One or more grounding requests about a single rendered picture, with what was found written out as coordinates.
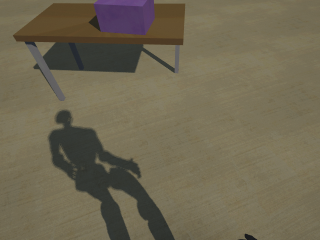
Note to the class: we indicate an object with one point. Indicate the carton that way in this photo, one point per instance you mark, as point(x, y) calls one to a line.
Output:
point(125, 16)

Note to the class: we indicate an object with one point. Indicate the table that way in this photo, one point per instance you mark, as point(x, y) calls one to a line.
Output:
point(77, 23)

